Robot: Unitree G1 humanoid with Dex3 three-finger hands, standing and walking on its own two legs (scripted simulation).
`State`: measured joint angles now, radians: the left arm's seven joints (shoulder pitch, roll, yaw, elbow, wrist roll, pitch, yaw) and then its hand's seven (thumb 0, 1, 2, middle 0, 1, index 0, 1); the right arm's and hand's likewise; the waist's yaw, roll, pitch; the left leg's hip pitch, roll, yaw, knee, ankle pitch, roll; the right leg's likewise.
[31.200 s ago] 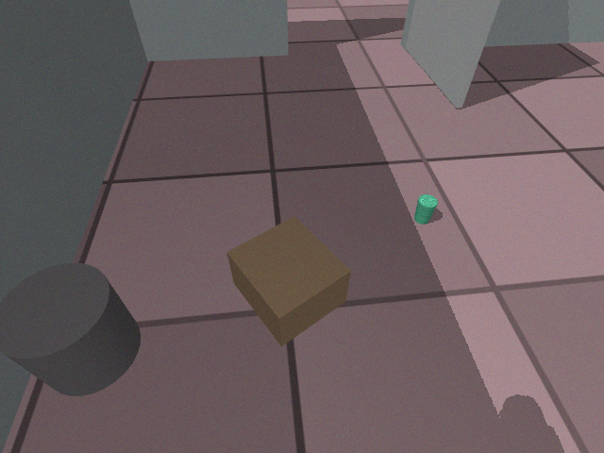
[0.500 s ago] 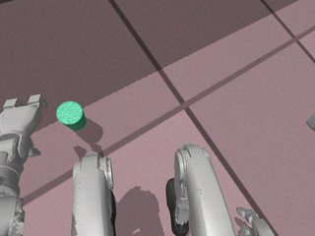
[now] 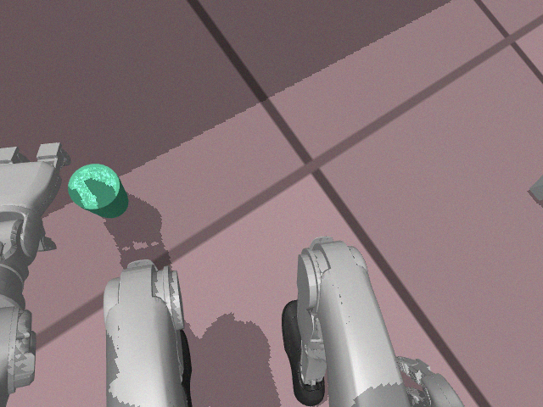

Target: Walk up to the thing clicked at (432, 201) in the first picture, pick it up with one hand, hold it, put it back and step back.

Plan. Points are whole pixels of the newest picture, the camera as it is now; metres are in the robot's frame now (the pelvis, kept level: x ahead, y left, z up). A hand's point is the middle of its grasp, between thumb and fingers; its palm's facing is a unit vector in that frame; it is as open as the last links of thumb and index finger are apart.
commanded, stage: rise first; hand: left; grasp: from above
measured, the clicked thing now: (103, 195) +0.48 +0.25 -0.30
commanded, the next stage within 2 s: approach in 0.56 s
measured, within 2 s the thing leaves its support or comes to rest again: neither
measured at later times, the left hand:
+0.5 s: hand (52, 207) +0.43 +0.29 -0.18, palm faces -0.45 -0.06 -0.89, open 14.1 cm
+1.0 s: hand (102, 174) +0.48 +0.23 -0.19, palm faces -0.39 -0.04 -0.92, open 14.0 cm
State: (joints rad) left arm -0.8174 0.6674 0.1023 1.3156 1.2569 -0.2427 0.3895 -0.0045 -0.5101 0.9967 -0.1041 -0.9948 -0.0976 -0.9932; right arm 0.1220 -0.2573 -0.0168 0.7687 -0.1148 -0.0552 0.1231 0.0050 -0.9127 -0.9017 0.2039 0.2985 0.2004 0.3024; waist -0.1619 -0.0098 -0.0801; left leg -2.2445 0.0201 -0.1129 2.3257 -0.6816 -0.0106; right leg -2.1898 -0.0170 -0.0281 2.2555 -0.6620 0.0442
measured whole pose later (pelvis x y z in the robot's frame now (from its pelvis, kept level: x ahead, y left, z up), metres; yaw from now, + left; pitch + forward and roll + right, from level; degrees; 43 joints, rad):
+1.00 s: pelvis +0.00 +0.00 -0.02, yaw -1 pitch +34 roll -6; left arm -1.02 0.62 0.02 1.48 1.28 -0.17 0.49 -0.01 -0.52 0.99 -0.09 -1.07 -0.09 -1.06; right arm 0.13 -0.26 0.03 0.78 -0.16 -0.09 0.14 0.00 -0.92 -0.90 0.20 0.30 0.20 0.30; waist -0.26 -0.02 -0.06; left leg -2.31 0.02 -0.13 2.39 -0.69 -0.02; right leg -2.26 -0.01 -0.03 2.31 -0.66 0.04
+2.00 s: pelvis +0.00 +0.00 -0.04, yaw -2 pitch +33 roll -8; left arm -0.99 0.71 0.14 1.61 1.27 -0.15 0.53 0.00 -0.51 1.01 -0.09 -1.02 -0.08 -1.03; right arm 0.15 -0.28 0.08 0.77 -0.20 -0.12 0.19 0.00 -0.91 -0.90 0.20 0.30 0.20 0.30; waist -0.31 -0.02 0.00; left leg -2.35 0.01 -0.15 2.46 -0.69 -0.01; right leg -2.29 0.00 -0.04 2.36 -0.66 0.05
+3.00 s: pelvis +0.00 +0.00 -0.06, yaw -5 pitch +28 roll -10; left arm -1.06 0.86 0.12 1.82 1.32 -0.25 0.63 0.00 -0.54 1.04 -0.15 -1.04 -0.15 -1.04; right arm 0.14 -0.32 0.19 0.76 -0.28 -0.21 0.28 0.00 -0.90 -0.90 0.20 0.30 0.20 0.30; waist -0.36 -0.06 0.07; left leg -2.35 0.02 -0.21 2.54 -0.71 -0.02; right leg -2.27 0.03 -0.09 2.40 -0.65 0.06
